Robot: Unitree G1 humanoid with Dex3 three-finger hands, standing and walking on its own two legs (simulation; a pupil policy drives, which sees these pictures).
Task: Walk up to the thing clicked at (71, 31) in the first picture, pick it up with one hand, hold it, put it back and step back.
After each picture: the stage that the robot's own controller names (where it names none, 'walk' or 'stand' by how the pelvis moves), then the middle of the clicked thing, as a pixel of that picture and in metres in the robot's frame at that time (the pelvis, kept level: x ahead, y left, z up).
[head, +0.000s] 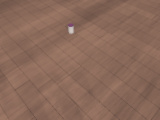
stand; (70, 28) +1.66 +0.15 -0.72
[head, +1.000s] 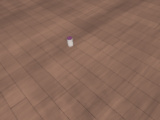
walk; (70, 41) +1.54 +0.27 -0.71
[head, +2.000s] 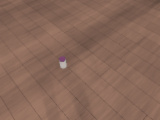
walk; (62, 62) +1.03 +0.26 -0.71
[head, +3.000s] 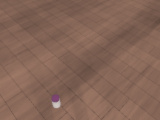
walk; (56, 101) +0.63 +0.21 -0.70
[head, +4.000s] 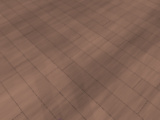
stand; out of the picture +0.39 +0.17 -0.69
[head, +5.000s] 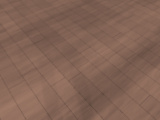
stand; out of the picture +0.34 +0.17 -0.72
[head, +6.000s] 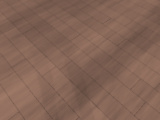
stand; out of the picture +0.36 +0.22 -0.71
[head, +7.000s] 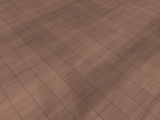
stand; out of the picture +0.36 +0.20 -0.73
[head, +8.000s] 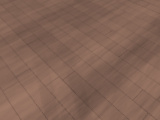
stand; out of the picture +0.35 +0.21 -0.73
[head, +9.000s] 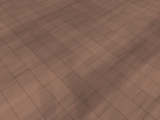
stand; out of the picture +0.35 +0.20 -0.73
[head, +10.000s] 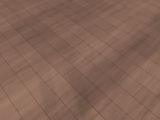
go down; out of the picture +0.35 +0.20 -0.72
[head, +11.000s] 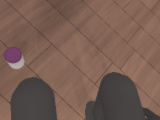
go down; (15, 58) +0.45 +0.24 -0.29
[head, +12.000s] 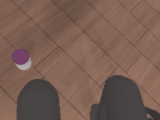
approach; (22, 60) +0.44 +0.23 -0.30
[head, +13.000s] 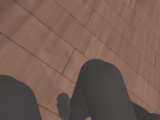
close in; out of the picture +0.42 +0.27 -0.22
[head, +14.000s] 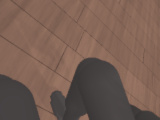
close; out of the picture +0.42 +0.28 -0.22
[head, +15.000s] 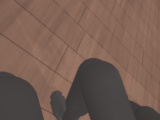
lift; out of the picture +0.38 +0.26 -0.23
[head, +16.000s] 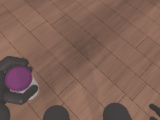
lift; (24, 84) +0.32 +0.20 -0.01
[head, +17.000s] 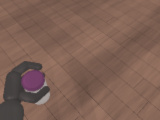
hold; (37, 88) +0.32 +0.17 +0.02
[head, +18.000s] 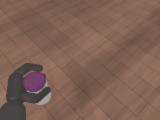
hold; (38, 89) +0.33 +0.17 +0.01
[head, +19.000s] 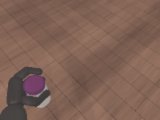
crouch; (38, 92) +0.32 +0.17 -0.02
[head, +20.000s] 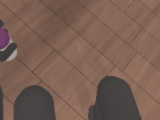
lower; (2, 45) +0.46 +0.23 -0.09
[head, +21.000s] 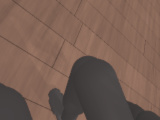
lower; out of the picture +0.43 +0.29 -0.23
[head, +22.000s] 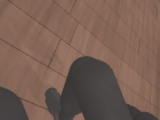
lower; out of the picture +0.44 +0.29 -0.23
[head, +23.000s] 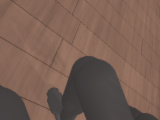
lower; out of the picture +0.44 +0.29 -0.23
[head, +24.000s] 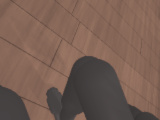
lower; out of the picture +0.44 +0.30 -0.23
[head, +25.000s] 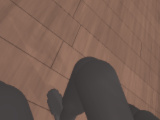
loosen; out of the picture +0.43 +0.28 -0.23
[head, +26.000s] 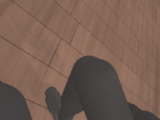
withdraw; out of the picture +0.43 +0.28 -0.23
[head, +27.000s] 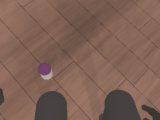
walk; (45, 71) +0.45 +0.20 -0.42
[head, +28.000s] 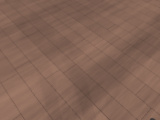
stand; out of the picture +0.38 +0.16 -0.66
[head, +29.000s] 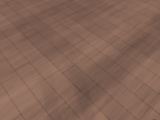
stand; out of the picture +0.40 +0.18 -0.67
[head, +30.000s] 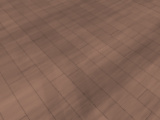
stand; out of the picture +0.39 +0.16 -0.71
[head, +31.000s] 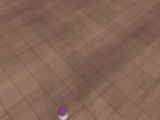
walk; (62, 113) +0.44 +0.14 -0.70
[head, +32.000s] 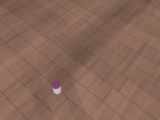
walk; (56, 87) +0.61 +0.19 -0.70
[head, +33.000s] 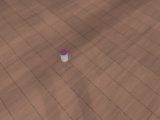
walk; (64, 55) +0.95 +0.20 -0.69
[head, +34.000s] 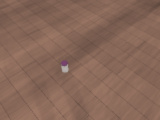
stand; (64, 66) +1.00 +0.19 -0.71
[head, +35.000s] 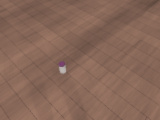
stand; (62, 67) +1.02 +0.22 -0.72
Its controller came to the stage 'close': yes
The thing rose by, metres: 0.72
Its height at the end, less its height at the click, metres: +0.00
